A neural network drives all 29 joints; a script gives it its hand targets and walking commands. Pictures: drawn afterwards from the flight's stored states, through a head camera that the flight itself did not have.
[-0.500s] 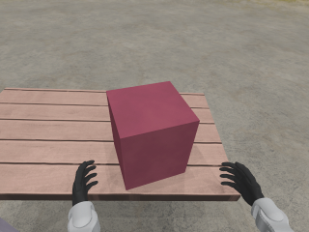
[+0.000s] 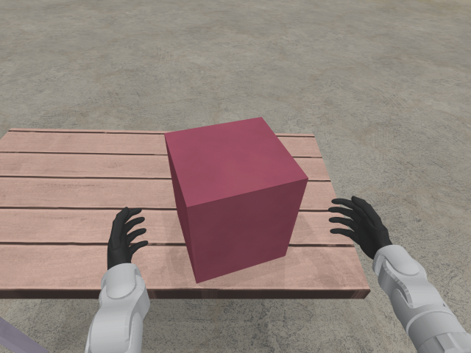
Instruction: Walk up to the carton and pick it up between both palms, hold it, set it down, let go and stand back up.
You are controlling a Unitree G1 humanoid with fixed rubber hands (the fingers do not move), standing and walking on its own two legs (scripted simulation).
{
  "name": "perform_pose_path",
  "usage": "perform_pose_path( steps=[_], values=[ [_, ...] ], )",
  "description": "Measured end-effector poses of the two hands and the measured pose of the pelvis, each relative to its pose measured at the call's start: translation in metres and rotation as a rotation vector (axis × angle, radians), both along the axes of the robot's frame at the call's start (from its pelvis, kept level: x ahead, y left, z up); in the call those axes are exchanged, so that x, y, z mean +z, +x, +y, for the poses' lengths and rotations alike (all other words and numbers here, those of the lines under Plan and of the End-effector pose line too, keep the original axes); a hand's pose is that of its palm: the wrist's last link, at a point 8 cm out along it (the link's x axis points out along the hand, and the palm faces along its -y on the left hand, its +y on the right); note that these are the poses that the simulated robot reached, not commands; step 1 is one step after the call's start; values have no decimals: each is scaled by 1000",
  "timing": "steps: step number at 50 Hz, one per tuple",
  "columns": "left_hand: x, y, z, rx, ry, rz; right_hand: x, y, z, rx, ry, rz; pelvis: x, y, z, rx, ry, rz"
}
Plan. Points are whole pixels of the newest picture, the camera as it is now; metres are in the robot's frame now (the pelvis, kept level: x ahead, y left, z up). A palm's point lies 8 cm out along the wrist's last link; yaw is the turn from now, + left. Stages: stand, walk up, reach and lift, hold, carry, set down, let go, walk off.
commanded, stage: reach and lift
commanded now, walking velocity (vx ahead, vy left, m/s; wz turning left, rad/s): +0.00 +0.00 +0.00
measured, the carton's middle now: (229, 199) +0.45 +0.04 +0.02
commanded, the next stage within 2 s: none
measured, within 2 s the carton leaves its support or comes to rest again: neither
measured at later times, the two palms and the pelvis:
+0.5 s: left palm (112, 225) +0.30 +0.21 +0.11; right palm (357, 190) +0.40 -0.19 +0.11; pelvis -0.01 +0.00 +0.00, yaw +0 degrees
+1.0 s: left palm (102, 191) +0.34 +0.23 +0.15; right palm (337, 152) +0.46 -0.16 +0.15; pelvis +0.00 +0.01 +0.00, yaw -1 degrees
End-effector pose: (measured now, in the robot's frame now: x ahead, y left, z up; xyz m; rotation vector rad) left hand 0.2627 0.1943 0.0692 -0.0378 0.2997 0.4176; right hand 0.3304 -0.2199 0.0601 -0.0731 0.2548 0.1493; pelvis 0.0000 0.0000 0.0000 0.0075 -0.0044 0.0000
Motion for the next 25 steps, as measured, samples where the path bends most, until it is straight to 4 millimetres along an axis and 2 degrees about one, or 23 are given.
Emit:
perform_pose_path(
  steps=[25],
  values=[
    [41,35,17,12,-24,28,53,68,26,27,4,6,0,-6,2,-8,-6,41]
  ],
)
